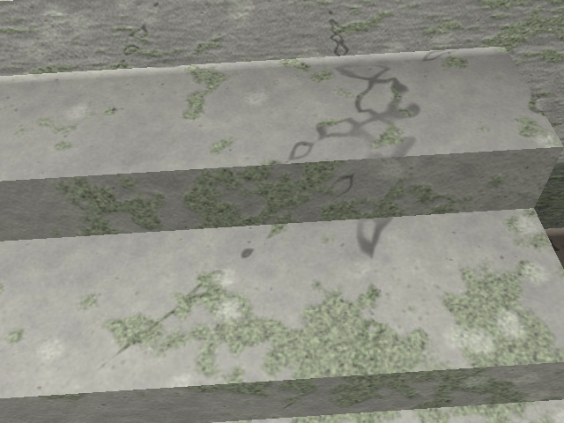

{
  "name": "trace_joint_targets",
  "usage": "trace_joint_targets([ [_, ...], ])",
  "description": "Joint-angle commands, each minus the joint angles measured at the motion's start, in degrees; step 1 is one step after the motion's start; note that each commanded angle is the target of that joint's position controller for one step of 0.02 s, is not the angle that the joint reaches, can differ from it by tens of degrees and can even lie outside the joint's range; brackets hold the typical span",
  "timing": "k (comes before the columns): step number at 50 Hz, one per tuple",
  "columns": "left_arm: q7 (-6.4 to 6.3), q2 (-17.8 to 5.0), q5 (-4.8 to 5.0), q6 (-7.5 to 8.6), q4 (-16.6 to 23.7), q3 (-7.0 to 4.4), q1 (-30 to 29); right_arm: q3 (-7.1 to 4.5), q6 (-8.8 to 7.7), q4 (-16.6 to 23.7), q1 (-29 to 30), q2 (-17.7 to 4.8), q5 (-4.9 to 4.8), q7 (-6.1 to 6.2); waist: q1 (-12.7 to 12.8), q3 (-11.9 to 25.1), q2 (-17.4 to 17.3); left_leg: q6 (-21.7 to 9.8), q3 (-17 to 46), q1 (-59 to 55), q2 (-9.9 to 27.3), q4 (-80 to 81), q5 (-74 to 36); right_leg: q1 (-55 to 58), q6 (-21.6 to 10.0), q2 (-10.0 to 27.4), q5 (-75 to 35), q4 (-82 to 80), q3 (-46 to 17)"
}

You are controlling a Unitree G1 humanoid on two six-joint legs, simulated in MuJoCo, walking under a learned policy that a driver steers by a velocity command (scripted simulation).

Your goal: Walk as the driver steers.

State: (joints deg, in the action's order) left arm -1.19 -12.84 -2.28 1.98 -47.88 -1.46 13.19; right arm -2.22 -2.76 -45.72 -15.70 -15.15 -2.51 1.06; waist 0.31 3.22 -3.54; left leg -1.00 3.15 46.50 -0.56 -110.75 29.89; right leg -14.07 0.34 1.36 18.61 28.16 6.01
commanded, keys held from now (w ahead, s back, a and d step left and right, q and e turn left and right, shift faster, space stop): w+q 0.66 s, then w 0.28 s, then w+e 0.06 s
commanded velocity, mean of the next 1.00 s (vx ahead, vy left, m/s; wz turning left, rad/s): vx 0.50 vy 0.00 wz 0.47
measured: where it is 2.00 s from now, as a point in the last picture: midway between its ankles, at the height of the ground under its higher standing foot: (259, 181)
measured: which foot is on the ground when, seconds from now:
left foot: up 0.00-0.18, down 0.20-0.70, up 0.72-1.00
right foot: down 0.00-0.20, up 0.22-0.66, down 0.68-1.00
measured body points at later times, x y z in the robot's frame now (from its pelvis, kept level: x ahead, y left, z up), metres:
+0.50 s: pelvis +0.26 +0.03 +0.18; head +0.25 +0.05 +0.63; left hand +0.47 +0.23 +0.15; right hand +0.27 -0.19 +0.04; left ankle +0.21 +0.09 -0.55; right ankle +0.37 -0.10 -0.22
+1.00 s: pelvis +0.53 +0.06 +0.35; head +0.53 +0.05 +0.80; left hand +0.36 +0.20 +0.20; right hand +0.82 +0.03 +0.29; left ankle +0.55 +0.25 -0.20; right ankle +0.57 -0.03 -0.38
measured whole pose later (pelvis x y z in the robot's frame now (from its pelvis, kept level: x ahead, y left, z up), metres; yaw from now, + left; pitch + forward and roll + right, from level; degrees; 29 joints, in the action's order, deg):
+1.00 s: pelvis +0.53 +0.06 +0.35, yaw +30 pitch +3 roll -1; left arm 0.1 -7.5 -0.8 4.1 -58.9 0.7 31.6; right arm 3.5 -3.2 -35.7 -3.1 -7.5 0.6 -2.6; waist 1.6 4.5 -1.5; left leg -5.4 6.2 60.3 1.4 -90.4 -4.7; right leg -16.5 -2.5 1.8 18.8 32.6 10.6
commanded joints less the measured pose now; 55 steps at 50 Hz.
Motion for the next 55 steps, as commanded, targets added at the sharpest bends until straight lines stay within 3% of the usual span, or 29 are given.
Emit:
trace_joint_targets([
  [1, -0.3, 4.9, 0.29, 0.02, -5.3, 1.76, 10.2, 6.26, -0.12, 15.0, 14.6, 13.8, -0.2, -2.11, 0.4, -8.8, 10.1, -2.6, 5.2, 39.0, 3.5, -25.3, 1.2, 17.2, -8.4, 19.7, -14.0, -16.2, -13.9],
  [3, -0.37, 5.3, 0.2, 0.43, -7.2, 2.52, 5.2, 7.8, -0.35, 19.6, 15.6, 13.6, 0.17, -3.45, -4.7, -12.5, 9.9, -5.5, 4.0, 35.6, 3.6, -16.0, -1.9, 4.8, -4.3, 16.1, -19.0, -20.8, -3.7],
  [5, -0.97, -2.3, 0.35, -0.11, -4.9, 1.99, -3.7, 9.11, -0.5, 23.0, 16.6, 9.4, 1.57, -4.33, -10.4, -8.5, 7.2, -4.2, -8.3, 3.1, 4.6, 18.4, -11.0, -23.0, -5.6, 7.9, -23.8, -30.0, 9.0],
  [6, -1.49, -5.5, 2.05, 0.88, -6.3, 1.43, 2.9, 8.87, -0.58, 22.9, 18.2, 7.6, 2.4, -4.04, -8.7, -2.8, 6.7, -3.2, -15.2, -15.7, 0.6, 24.9, -13.8, -27.4, -9.0, 7.0, -34.6, -32.1, 7.6],
  [7, -1.97, -10.2, 3.81, 2.99, -5.8, 0.83, 7.3, 7.09, -0.97, 22.4, 18.0, 4.4, 2.0, -4.22, -9.0, 4.1, 8.8, -3.4, -18.5, -28.1, -3.5, 24.5, -12.2, -22.3, -10.7, 9.4, -73.8, -26.8, 6.3],
  [9, -1.47, -23.9, 2.83, 2.35, -3.5, -3.24, 4.5, 2.77, 0.06, 16.6, 1.2, -3.6, 4.18, -3.05, -16.2, 16.7, 16.8, -5.8, -15.6, -26.3, -6.9, 36.0, -2.2, 10.3, -10.9, 14.2, -118.2, -5.8, 4.9],
  [10, -1.56, -21.6, 2.95, 1.34, -2.1, -3.11, 4.5, 1.56, 0.94, 15.5, -1.2, -6.5, 4.07, -3.27, -16.1, 17.8, 14.8, -8.1, -9.7, -25.2, -7.5, 50.0, -2.5, 19.1, -9.9, 14.9, -114.9, 6.9, 2.8],
  [11, -1.82, -16.6, 1.01, 2.25, 0.9, -2.49, 5.9, -1.12, 1.75, 13.8, -4.6, -13.6, 4.21, -3.86, -13.6, 18.3, 1.8, -13.8, 14.2, -39.0, -1.1, 61.2, -9.7, 2.9, -7.3, 10.3, -81.6, 26.6, -2.6],
  [12, 1.31, -8.5, -0.76, 3.95, 4.0, -0.85, 4.2, -1.65, 3.23, 12.9, -3.5, -16.1, 4.22, -1.65, -9.2, 22.5, -20.3, -23.9, 52.8, -48.3, 11.7, 88.3, -1.1, -20.0, -3.7, -6.9, -9.2, 58.4, -7.8],
  [13, 4.27, -7.3, 0.39, 5.7, 4.5, -1.7, 3.1, 0.23, 2.31, 11.2, -5.0, -10.1, 4.76, -0.68, -8.2, 20.8, -11.0, -21.1, 59.3, -44.9, 14.4, 93.9, 8.0, -29.4, -5.0, -5.6, -6.7, 81.6, -19.9],
  [15, 4.79, 2.0, 0.48, 6.02, 13.8, 1.76, -9.0, 2.27, 0.86, 2.6, -7.6, -1.3, 2.82, -2.59, -3.8, -3.5, -0.5, -13.6, 41.7, -28.6, 10.2, 90.6, 7.2, -46.7, -8.2, -3.7, -5.7, 94.9, -14.3],
  [16, 4.69, 6.7, -0.26, 5.91, 14.8, 3.91, -6.5, 3.17, 0.85, 0.0, -5.7, 3.0, 2.87, -3.32, 0.5, -5.7, 2.5, -10.4, 31.8, -24.8, 7.3, 87.5, -1.3, -50.5, -9.0, -2.8, -8.1, 101.3, -12.8],
  [18, 4.63, 7.5, 0.9, 5.44, 14.5, 5.33, 0.1, 3.67, 1.24, -1.0, -2.0, 6.4, 2.97, -4.37, 5.7, -6.1, 2.2, -8.3, 18.5, -22.6, 2.7, 85.9, -9.6, -53.4, -8.5, -0.6, -8.1, 101.5, -10.6],
  [21, 3.19, 4.7, 0.6, 4.4, 16.8, 6.22, -3.9, 3.63, 0.57, -0.2, 2.7, 4.9, 3.38, -3.97, 7.4, -7.2, 4.2, -7.2, 11.0, -10.3, 0.6, 89.5, -13.9, -48.7, -5.3, 1.9, -15.5, 84.0, -5.2],
  [23, 2.03, 9.0, 0.59, 4.28, 18.9, 7.86, -9.1, 3.77, 0.63, -3.7, -5.3, 3.9, 4.56, -3.52, 3.6, -5.9, -1.9, -11.4, 17.3, -15.1, 3.4, 90.6, -12.7, -58.5, -3.4, 0.7, -13.0, 101.9, -2.5],
  [25, 2.14, 9.9, 1.8, 4.93, 21.1, 8.74, -11.2, 3.29, 0.99, -5.4, -9.6, 1.8, 3.83, -2.68, 1.9, -6.5, -3.4, -11.8, 22.1, -24.9, 5.5, 92.2, -7.7, -69.4, -3.0, 2.2, -7.6, 103.6, -4.2],
  [29, 1.78, 11.0, -0.62, 6.4, 31.3, 10.8, -33.5, 1.75, 2.45, -6.5, -18.1, 0.1, 0.94, 0.71, -5.1, -3.5, -0.9, -14.2, 26.4, -25.5, 9.0, 106.4, -15.1, -55.9, -0.4, 4.1, -4.2, 67.4, 1.6],
  [31, 1.71, 8.4, 0.57, 5.63, 29.9, 8.64, -27.2, 0.68, 2.4, -4.7, -12.4, -1.8, 0.76, 1.61, 0.5, 2.3, -5.0, -12.4, 17.7, -24.6, 7.8, 106.7, -38.6, -29.6, -1.7, 2.0, 3.4, 48.4, 5.6],
  [33, 0.69, -0.5, 1.87, 5.31, 25.1, 3.01, -9.2, -0.63, 1.25, -4.7, -11.7, -7.9, 2.05, 1.8, 9.2, 14.4, -11.7, -10.2, 15.7, -38.9, 9.7, 92.4, -94.3, -11.0, -3.4, -4.5, 11.8, 42.5, 3.6],
  [34, 0.87, -7.2, 2.56, 5.26, 22.3, 0.58, 1.2, -1.25, 0.33, -3.6, -7.3, -9.6, 2.38, 1.71, 14.1, 17.0, -11.7, -8.7, 14.6, -41.3, 8.3, 77.9, -103.7, -4.0, -6.8, -1.4, 14.3, 34.1, -7.5],
  [35, 1.38, -11.5, 0.66, 5.51, 17.8, -0.91, 12.1, -0.96, -1.22, -1.1, -5.5, -5.7, 2.68, 0.55, 14.4, 25.7, 5.5, -8.9, 13.1, -27.6, 3.4, 60.0, -88.6, 15.0, -12.4, 7.9, 16.5, 21.7, -27.8],
  [36, 0.53, -13.9, -0.83, 4.14, 13.6, -2.04, 15.7, 0.52, -2.47, -0.4, -9.9, 3.4, 3.13, -1.59, 10.9, 29.5, 34.4, -6.0, 14.6, -9.4, -8.4, 38.4, -25.0, 26.4, -20.7, 19.7, 25.7, -8.0, -65.6],
  [37, -0.96, -9.6, 0.21, 3.17, 12.6, -1.63, 12.4, 0.43, -3.1, -0.3, -7.6, 3.3, 3.88, -3.88, 9.6, 22.0, 25.3, -4.1, 18.8, -2.8, -9.3, 14.7, -21.9, 18.4, -19.8, 21.8, 30.1, -14.9, -76.1],
  [38, -1.67, -3.6, 2.01, 2.03, 9.0, 0.07, 8.2, 0.9, -2.47, 3.6, -1.4, 3.8, 3.49, -4.94, 5.9, 6.7, 17.9, -4.8, 13.5, 4.1, -6.9, 5.7, -21.8, 5.6, -17.3, 20.5, 32.4, -13.2, -64.7],
  [39, -1.07, 2.8, 1.48, 1.67, 5.3, 1.64, 5.4, 2.18, -1.7, 7.2, 2.7, 5.9, 3.52, -5.1, 1.8, -1.6, 9.0, -6.6, 9.6, 6.2, -4.3, 2.1, -23.0, -6.6, -14.6, 19.2, 30.4, -8.5, -50.8],
  [41, 0.11, 10.5, -0.55, 2.18, -0.1, 3.1, 3.8, 2.95, -0.44, 7.3, 0.8, 7.0, 2.02, -4.84, -3.7, -6.0, 1.8, -9.0, 9.2, 3.6, -1.5, 0.9, -26.4, -17.8, -9.6, 14.1, 16.3, -1.0, -28.4],
  [46, 2.47, 6.0, 1.22, 3.27, -5.4, 2.43, 6.7, 6.17, -0.14, 9.4, 1.3, 10.2, 2.41, -4.29, -6.9, -6.1, 2.6, -8.3, 8.3, 15.0, 0.5, 7.5, -30.7, -13.5, -7.4, 9.5, 2.3, -6.9, -9.3],
  [50, 0.52, -1.4, 2.42, 5.04, -4.0, 1.46, 10.0, 5.4, -0.75, 11.5, 11.3, 4.1, 3.85, -3.26, -3.5, -0.8, 6.5, -1.1, -4.2, 2.5, 5.4, 32.4, -40.2, -11.8, -11.8, 9.1, -6.1, -18.1, -7.8],
  [55, -0.89, -2.7, 1.19, 1.19, -4.5, 0.14, 18.5, 4.95, -1.56, 10.1, 21.1, 6.4, 2.22, -3.71, 4.5, -4.2, 9.7, 1.3, -8.9, -6.8, 1.9, 60.7, -31.0, 4.3, -12.0, 11.3, -25.5, -16.1, -9.0],
])
Keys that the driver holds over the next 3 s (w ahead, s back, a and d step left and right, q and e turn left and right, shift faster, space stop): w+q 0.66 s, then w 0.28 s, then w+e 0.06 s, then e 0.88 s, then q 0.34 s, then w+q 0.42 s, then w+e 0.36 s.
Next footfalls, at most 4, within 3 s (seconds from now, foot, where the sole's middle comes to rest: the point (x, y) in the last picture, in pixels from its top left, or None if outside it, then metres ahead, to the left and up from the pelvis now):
0.20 left None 0.25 0.10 -0.59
0.68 right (318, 303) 0.60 -0.02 -0.41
1.22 left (155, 275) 0.68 0.31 -0.41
1.68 right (316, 153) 0.83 -0.02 -0.24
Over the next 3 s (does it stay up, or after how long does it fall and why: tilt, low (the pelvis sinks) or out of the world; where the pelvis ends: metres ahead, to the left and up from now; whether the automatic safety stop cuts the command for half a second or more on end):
stays up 0.96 0.37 0.50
